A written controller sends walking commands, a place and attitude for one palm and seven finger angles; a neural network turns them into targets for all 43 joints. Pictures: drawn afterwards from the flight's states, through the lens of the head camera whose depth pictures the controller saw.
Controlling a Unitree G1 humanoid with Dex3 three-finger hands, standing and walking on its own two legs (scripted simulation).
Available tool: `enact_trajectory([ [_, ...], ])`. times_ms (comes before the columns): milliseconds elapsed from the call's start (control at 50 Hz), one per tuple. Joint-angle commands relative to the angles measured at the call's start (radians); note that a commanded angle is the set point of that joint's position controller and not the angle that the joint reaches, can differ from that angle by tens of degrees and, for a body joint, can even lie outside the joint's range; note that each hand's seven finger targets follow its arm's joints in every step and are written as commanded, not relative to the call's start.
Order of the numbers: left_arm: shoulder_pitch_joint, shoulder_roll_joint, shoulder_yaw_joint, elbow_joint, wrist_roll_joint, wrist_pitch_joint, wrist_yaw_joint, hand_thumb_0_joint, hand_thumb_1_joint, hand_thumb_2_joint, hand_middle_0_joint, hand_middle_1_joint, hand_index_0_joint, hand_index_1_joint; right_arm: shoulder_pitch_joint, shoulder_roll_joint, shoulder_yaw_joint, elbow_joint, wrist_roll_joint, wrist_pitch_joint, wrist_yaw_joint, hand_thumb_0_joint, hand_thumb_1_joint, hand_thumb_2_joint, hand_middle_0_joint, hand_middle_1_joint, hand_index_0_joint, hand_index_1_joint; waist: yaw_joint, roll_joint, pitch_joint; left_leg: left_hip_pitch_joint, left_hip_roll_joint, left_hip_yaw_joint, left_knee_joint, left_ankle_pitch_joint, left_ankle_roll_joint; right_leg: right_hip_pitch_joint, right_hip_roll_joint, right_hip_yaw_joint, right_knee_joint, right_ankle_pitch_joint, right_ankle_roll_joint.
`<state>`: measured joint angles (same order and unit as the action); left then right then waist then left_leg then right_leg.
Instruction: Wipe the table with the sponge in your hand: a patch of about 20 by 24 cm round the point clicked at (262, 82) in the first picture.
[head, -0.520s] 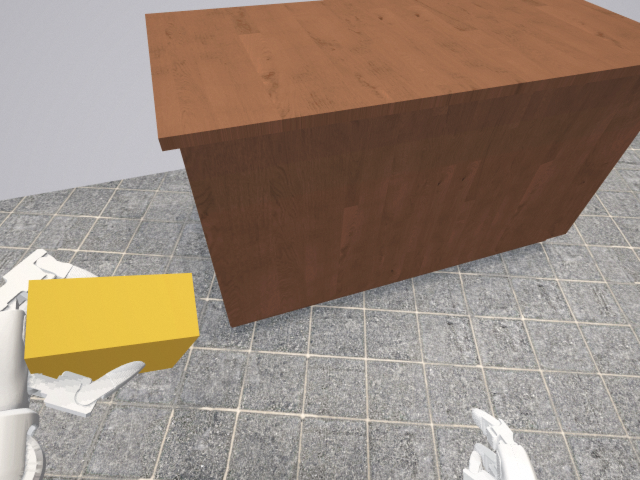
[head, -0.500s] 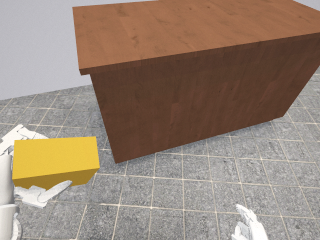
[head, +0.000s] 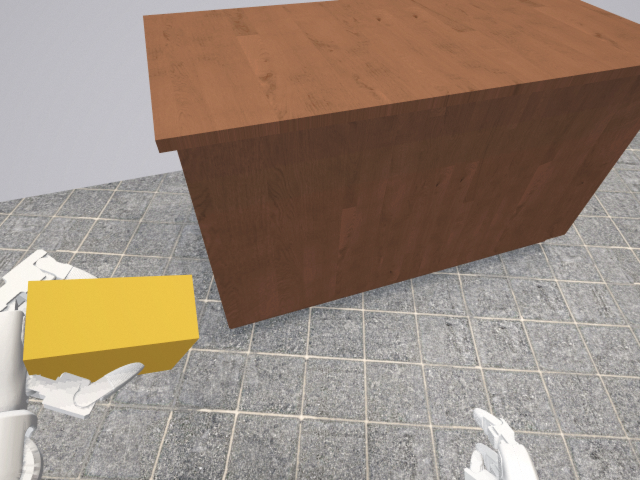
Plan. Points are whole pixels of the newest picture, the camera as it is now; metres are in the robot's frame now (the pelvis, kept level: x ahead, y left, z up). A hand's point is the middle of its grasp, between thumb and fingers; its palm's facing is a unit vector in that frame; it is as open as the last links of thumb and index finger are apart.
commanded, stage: take the last steps up to it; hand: left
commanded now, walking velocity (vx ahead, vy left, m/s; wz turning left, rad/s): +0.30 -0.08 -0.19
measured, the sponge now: (137, 331) +0.23 +0.20 +0.13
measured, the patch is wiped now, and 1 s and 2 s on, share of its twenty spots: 0.00 0.00 0.00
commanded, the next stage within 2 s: none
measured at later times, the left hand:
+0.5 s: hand (151, 280) +0.27 +0.20 +0.16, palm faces +0.39 -0.84 -0.37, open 10.3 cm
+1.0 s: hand (273, 194) +0.42 +0.09 +0.16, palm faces +0.29 -0.82 -0.49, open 10.3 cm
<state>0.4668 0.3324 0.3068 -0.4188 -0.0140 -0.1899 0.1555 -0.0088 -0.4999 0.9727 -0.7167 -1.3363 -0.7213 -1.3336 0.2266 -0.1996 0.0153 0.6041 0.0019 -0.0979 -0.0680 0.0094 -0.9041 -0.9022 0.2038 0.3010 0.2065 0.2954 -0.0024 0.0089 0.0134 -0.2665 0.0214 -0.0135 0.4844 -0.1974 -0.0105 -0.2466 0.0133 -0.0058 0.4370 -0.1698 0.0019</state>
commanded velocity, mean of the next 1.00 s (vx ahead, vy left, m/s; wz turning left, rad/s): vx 0.30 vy -0.03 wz -0.08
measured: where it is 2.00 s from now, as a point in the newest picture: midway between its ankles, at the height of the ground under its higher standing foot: (379, 445)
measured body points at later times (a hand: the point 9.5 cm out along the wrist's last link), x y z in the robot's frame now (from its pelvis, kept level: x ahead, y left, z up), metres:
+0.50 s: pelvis +0.05 -0.04 -0.01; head +0.06 -0.03 +0.44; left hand +0.25 +0.24 +0.17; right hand +0.19 -0.28 -0.10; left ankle +0.05 +0.09 -0.71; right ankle +0.04 -0.12 -0.74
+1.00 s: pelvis +0.16 -0.12 -0.02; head +0.21 -0.14 +0.43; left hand +0.39 +0.13 +0.18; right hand +0.30 -0.35 -0.14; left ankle +0.11 +0.05 -0.67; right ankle +0.20 -0.19 -0.74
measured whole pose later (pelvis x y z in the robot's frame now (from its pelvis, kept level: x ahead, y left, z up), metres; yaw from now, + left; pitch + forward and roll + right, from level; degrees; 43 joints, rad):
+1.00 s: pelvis +0.16 -0.12 -0.02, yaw -5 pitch -1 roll +1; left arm 0.43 0.37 0.36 -0.49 -0.01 -0.20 0.15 -0.01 -0.50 0.98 -0.72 -1.34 -0.73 -1.34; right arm 0.17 -0.19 0.00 0.65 0.00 -0.07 -0.05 0.01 -0.90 -0.90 0.21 0.30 0.21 0.30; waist -0.01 0.04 0.12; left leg -0.41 0.12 0.03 1.15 -0.47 -0.02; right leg -0.37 -0.04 -0.18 0.69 -0.31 -0.08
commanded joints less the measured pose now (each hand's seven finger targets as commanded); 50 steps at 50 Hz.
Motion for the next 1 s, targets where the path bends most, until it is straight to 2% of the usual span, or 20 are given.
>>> enact_trajectory([
  [0, -0.071, 0.161, 0.112, -0.221, -0.009, -0.067, 0.016, 0.0, 0.1, 1.3, -1.2, -1.6, -1.2, -1.6, -0.093, -0.116, -0.037, -0.15, -0.003, -0.048, -0.012, 0.0, -0.9, -0.9, 0.2, 0.3, 0.2, 0.3, 0.005, 0.044, -0.11, -0.04, 0.049, -0.023, -0.118, -0.048, 0.016, 0.085, -0.039, 0.049, -0.068, -0.042, 0.001],
  [100, -0.117, 0.15, 0.1, -0.224, -0.002, -0.052, 0.026, 0.0, 0.1, 1.3, -1.2, -1.6, -1.2, -1.6, -0.103, -0.124, -0.038, -0.157, -0.009, -0.035, -0.025, 0.0, -0.9, -0.9, 0.2, 0.3, 0.2, 0.3, -0.006, 0.099, -0.043, -0.097, 0.118, -0.104, -0.181, -0.462, 0.061, -0.027, -0.01, 0.044, 0.007, -0.334, -0.021],
  [200, -0.141, 0.146, 0.099, -0.238, 0.005, -0.048, 0.032, 0.0, 0.1, 1.3, -1.2, -1.6, -1.2, -1.6, -0.091, -0.124, -0.038, -0.149, -0.011, -0.036, -0.033, 0.0, -0.9, -0.9, 0.2, 0.3, 0.2, 0.3, -0.013, 0.163, -0.057, -0.064, 0.188, -0.174, -0.162, -0.422, 0.102, -0.048, 0.01, -0.014, 0.122, -0.25, -0.03],
  [260, -0.143, 0.15, 0.105, -0.235, 0.009, -0.045, 0.027, 0.0, 0.1, 1.3, -1.2, -1.6, -1.2, -1.6, -0.097, -0.122, -0.038, -0.151, -0.012, -0.033, -0.028, 0.0, -0.9, -0.9, 0.2, 0.3, 0.2, 0.3, -0.01, 0.13, -0.027, -0.135, 0.161, -0.107, -0.092, -0.436, 0.084, -0.022, -0.01, 0.016, 0.072, -0.295, -0.05],
  [320, -0.133, 0.19, 0.131, -0.228, 0.005, -0.05, 0.028, 0.0, 0.1, 1.3, -1.2, -1.6, -1.2, -1.6, -0.092, -0.098, -0.034, -0.142, -0.016, -0.028, -0.02, 0.0, -0.9, -0.9, 0.2, 0.3, 0.2, 0.3, 0.002, -0.143, -0.031, -0.258, 0.027, 0.074, 0.239, -0.317, 0.03, 0.043, -0.193, 0.354, -0.104, -0.411, -0.156],
  [360, -0.143, 0.204, 0.14, -0.234, 0.002, -0.057, 0.036, 0.0, 0.1, 1.3, -1.2, -1.6, -1.2, -1.6, -0.114, -0.103, -0.041, -0.144, -0.005, -0.03, -0.007, 0.0, -0.9, -0.9, 0.2, 0.3, 0.2, 0.3, 0.009, -0.178, -0.047, -0.395, 0.009, 0.056, 0.516, -0.313, 0.003, 0.18, -0.335, 0.553, -0.165, -0.23, -0.272],
  [420, -0.094, 0.223, 0.174, -0.283, 0.003, -0.086, 0.038, 0.0, 0.1, 1.3, -1.2, -1.6, -1.2, -1.6, -0.102, -0.08, -0.022, -0.136, -0.009, -0.022, -0.002, 0.0, -0.9, -0.9, 0.2, 0.3, 0.2, 0.3, 0.006, -0.093, -0.078, -0.334, 0.062, 0.045, 0.444, -0.284, -0.001, 0.209, -0.29, 0.336, -0.074, 0.226, -0.256],
  [500, -0.078, 0.196, 0.166, -0.315, -0.014, -0.09, 0.039, 0.0, 0.1, 1.3, -1.2, -1.6, -1.2, -1.6, -0.09, -0.079, -0.026, -0.158, -0.016, -0.011, -0.009, 0.0, -0.9, -0.9, 0.2, 0.3, 0.2, 0.3, -0.011, -0.055, -0.146, 0.033, 0.016, 0.166, 0.032, -0.038, 0.002, 0.076, -0.164, 0.147, 0.033, 0.106, -0.158],
  [520, -0.081, 0.188, 0.155, -0.323, -0.018, -0.091, 0.037, 0.0, 0.1, 1.3, -1.2, -1.6, -1.2, -1.6, -0.078, -0.092, -0.037, -0.162, -0.013, -0.014, -0.017, 0.0, -0.9, -0.9, 0.2, 0.3, 0.2, 0.3, -0.016, 0.007, -0.149, 0.168, 0.045, 0.143, -0.044, -0.006, 0.019, -0.004, -0.124, 0.123, 0.127, 0.067, -0.118],
  [560, -0.089, 0.156, 0.118, -0.341, -0.025, -0.102, 0.036, 0.0, 0.1, 1.3, -1.2, -1.6, -1.2, -1.6, -0.069, -0.133, -0.055, -0.174, -0.002, -0.017, -0.017, 0.0, -0.9, -0.9, 0.2, 0.3, 0.2, 0.3, -0.023, 0.296, -0.163, 0.417, 0.382, -0.318, -0.151, 0.083, 0.165, -0.344, 0.004, -0.026, 0.473, -0.365, -0.019],
  [580, -0.09, 0.197, 0.149, -0.295, -0.016, -0.102, 0.035, 0.0, 0.1, 1.3, -1.2, -1.6, -1.2, -1.6, -0.068, -0.108, -0.042, -0.159, -0.011, -0.025, -0.018, 0.0, -0.9, -0.9, 0.2, 0.3, 0.2, 0.3, -0.031, 0.26, -0.114, 0.343, 0.46, -0.451, -0.216, 0.014, 0.224, -0.406, -0.005, 0.01, 0.645, -0.417, -0.02],
  [600, -0.115, 0.202, 0.14, -0.302, -0.009, -0.097, 0.027, 0.0, 0.1, 1.3, -1.2, -1.6, -1.2, -1.6, -0.075, -0.109, -0.041, -0.154, -0.017, -0.03, -0.013, 0.0, -0.9, -0.9, 0.2, 0.3, 0.2, 0.3, -0.033, 0.211, -0.061, 0.288, 0.471, -0.451, -0.219, 0.009, 0.251, -0.453, -0.056, 0.047, 0.705, -0.377, -0.016],
  [680, -0.103, 0.164, 0.113, -0.342, 0.01, -0.077, 0.018, 0.0, 0.1, 1.3, -1.2, -1.6, -1.2, -1.6, -0.068, -0.117, -0.051, -0.132, -0.007, -0.044, -0.001, 0.0, -0.9, -0.9, 0.2, 0.3, 0.2, 0.3, -0.01, 0.199, -0.05, 0.218, 0.345, -0.095, -0.184, 0.12, 0.181, -0.403, -0.096, -0.046, 0.593, -0.226, 0.01],
  [780, -0.063, 0.173, 0.146, -0.303, -0.002, -0.064, 0.018, 0.0, 0.1, 1.3, -1.2, -1.6, -1.2, -1.6, -0.08, -0.109, -0.048, -0.152, -0.008, -0.054, -0.005, 0.0, -0.9, -0.9, 0.2, 0.3, 0.2, 0.3, -0.017, 0.25, -0.03, 0.091, 0.298, 0.07, -0.19, 0.092, 0.131, -0.172, -0.06, -0.174, 0.307, -0.155, 0.022],
  [840, -0.059, 0.191, 0.175, -0.26, -0.007, -0.066, 0.019, 0.0, 0.1, 1.3, -1.2, -1.6, -1.2, -1.6, -0.088, -0.105, -0.053, -0.149, -0.004, -0.041, -0.009, 0.0, -0.9, -0.9, 0.2, 0.3, 0.2, 0.3, 0.003, 0.172, -0.085, 0.042, 0.254, 0.139, 0.035, 0.051, 0.097, 0.066, -0.011, -0.232, 0.105, -0.078, 0.013],
  [860, -0.054, 0.192, 0.173, -0.242, -0.006, -0.058, 0.017, 0.0, 0.1, 1.3, -1.2, -1.6, -1.2, -1.6, -0.084, -0.092, -0.054, -0.153, 0.001, -0.039, -0.009, 0.0, -0.9, -0.9, 0.2, 0.3, 0.2, 0.3, 0.012, 0.053, -0.121, -0.027, 0.195, 0.178, 0.223, 0.014, 0.077, 0.176, -0.037, -0.171, 0.041, -0.068, -0.008],
  [880, -0.074, 0.231, 0.187, -0.264, -0.001, -0.057, 0.02, 0.0, 0.1, 1.3, -1.2, -1.6, -1.2, -1.6, -0.09, -0.068, -0.052, -0.159, 0.007, -0.032, -0.007, 0.0, -0.9, -0.9, 0.2, 0.3, 0.2, 0.3, 0.01, -0.179, -0.157, -0.213, 0.095, 0.223, 0.513, -0.151, 0.042, 0.296, -0.231, 0.142, -0.028, -0.016, -0.094],
  [900, -0.057, 0.291, 0.255, -0.27, -0.007, -0.06, 0.03, 0.0, 0.1, 1.3, -1.2, -1.6, -1.2, -1.6, -0.131, -0.068, -0.044, -0.179, 0.003, -0.037, -0.003, 0.0, -0.9, -0.9, 0.2, 0.3, 0.2, 0.3, 0.031, -0.313, -0.168, -0.415, 0.013, 0.135, 0.743, -0.405, 0.019, 0.339, -0.415, 0.494, -0.109, 0.145, -0.21],
  [920, -0.051, 0.264, 0.241, -0.267, -0.025, -0.071, 0.021, 0.0, 0.1, 1.3, -1.2, -1.6, -1.2, -1.6, -0.106, -0.086, -0.061, -0.145, 0.0, -0.038, 0.006, 0.0, -0.9, -0.9, 0.2, 0.3, 0.2, 0.3, 0.019, -0.259, -0.191, -0.394, 0.045, 0.008, 0.834, -0.345, 0.01, 0.289, -0.421, 0.501, -0.136, 0.038, -0.197],
  [980, 0.025, 0.252, 0.255, -0.32, -0.011, -0.094, 0.016, 0.0, 0.1, 1.3, -1.2, -1.6, -1.2, -1.6, -0.141, -0.074, -0.046, -0.121, 0.001, -0.002, 0.018, 0.0, -0.9, -0.9, 0.2, 0.3, 0.2, 0.3, 0.0, -0.068, -0.164, -0.444, 0.088, 0.0, 0.877, -0.186, -0.022, 0.267, -0.366, 0.256, -0.077, 0.206, -0.18],
])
